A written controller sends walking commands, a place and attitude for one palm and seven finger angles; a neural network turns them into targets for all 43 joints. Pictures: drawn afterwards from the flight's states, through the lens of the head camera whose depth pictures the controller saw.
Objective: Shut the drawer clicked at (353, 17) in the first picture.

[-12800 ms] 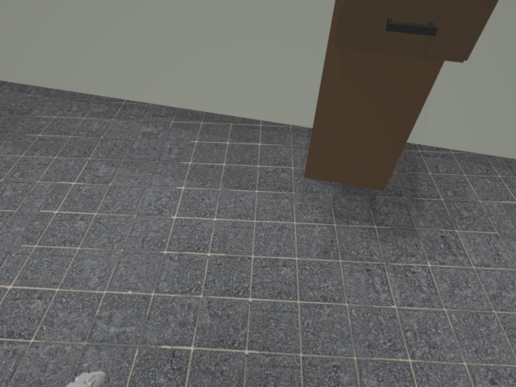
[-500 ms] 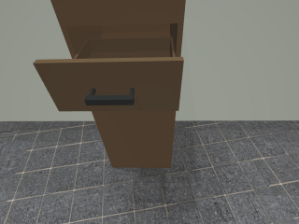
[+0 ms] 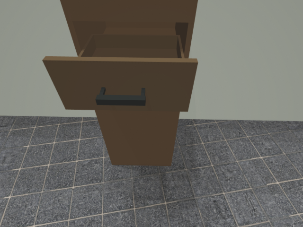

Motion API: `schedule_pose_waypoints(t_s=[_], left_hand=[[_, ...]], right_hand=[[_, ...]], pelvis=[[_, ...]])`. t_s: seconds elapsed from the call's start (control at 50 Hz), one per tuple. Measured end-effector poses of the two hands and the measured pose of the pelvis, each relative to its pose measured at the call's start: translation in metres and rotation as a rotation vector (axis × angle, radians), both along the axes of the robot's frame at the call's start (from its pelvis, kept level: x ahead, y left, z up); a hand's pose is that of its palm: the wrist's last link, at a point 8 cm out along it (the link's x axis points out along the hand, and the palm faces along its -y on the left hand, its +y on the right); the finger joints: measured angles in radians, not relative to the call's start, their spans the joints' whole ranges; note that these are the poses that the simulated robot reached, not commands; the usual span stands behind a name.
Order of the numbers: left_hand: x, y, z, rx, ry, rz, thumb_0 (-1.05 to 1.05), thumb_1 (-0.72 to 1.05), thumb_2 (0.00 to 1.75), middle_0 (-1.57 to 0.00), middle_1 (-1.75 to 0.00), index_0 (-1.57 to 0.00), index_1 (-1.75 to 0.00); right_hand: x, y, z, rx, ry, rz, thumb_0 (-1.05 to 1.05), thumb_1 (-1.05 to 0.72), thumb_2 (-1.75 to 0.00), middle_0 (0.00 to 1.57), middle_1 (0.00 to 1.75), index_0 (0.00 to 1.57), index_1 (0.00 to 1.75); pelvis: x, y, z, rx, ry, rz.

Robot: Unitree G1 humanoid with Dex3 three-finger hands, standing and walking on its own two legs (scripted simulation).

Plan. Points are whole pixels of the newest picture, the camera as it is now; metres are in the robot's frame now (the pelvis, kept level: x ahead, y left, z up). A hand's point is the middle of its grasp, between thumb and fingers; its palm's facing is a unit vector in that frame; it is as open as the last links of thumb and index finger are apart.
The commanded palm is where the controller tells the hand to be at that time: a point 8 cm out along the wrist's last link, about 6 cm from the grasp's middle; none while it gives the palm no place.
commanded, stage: look again from close up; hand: left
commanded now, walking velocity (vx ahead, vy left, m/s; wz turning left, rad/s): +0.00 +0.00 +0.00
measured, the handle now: (122, 95) +0.41 +0.11 +0.15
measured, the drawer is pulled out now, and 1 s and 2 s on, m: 0.25 0.25 0.25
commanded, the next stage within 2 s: shuffle to correct the standing spot in 0.54 s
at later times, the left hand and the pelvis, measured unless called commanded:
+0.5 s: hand out of the picture +0.06 +0.15 -0.17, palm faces +0.02 -0.98 -0.19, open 7.3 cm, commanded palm none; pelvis +0.05 -0.02 +0.00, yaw +0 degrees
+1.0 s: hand out of the picture +0.10 +0.13 -0.17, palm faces -0.01 -0.98 -0.21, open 7.4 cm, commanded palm none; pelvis +0.08 -0.06 +0.00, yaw -2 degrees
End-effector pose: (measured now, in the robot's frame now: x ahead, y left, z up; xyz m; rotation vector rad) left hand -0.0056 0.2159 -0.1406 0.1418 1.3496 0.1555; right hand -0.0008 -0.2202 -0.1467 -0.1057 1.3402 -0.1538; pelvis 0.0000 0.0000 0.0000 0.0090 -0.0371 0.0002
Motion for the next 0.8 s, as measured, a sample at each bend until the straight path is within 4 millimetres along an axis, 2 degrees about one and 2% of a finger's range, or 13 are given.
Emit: schedule_pose_waypoints(t_s=[0.18,0.36,0.6,0.8], left_hand=[[0.005,-0.011,0.002,-0.006,0.038,0.016,0.01,0.91,0.9,-0.2,-0.3,-0.19,-0.3],[0.032,-0.021,0.0,-0.015,0.049,0.0,0.02,0.92,0.89,-0.2,-0.3,-0.2,-0.3],[0.077,-0.014,0.002,0.014,-0.013,-0.015,0.02,0.93,0.89,-0.2,-0.3,-0.2,-0.3],[0.091,-0.014,0.001,0.012,-0.016,-0.018,0.01,0.93,0.9,-0.2,-0.3,-0.19,-0.3]], right_hand=[[0.033,-0.009,0.002,-0.005,-0.023,0.02,0.01,-0.91,-0.9,0.2,0.3,0.2,0.3],[0.054,-0.019,0.007,-0.024,-0.013,0.016,0.01,-0.91,-0.9,0.2,0.3,0.2,0.3],[0.068,-0.022,0.007,-0.027,0.013,0.018,0.01,-0.91,-0.9,0.2,0.3,0.2,0.3],[0.068,-0.023,0.005,-0.028,0.036,0.013,0.01,-0.91,-0.9,0.2,0.3,0.2,0.3]], pelvis=[[0.018,-0.007,0.002,0.0,0.026,0.005],[0.041,-0.016,0.004,-0.004,0.036,0.003],[0.061,-0.022,0.005,-0.008,0.028,0.008],[0.068,-0.025,0.004,-0.001,0.028,0.006]])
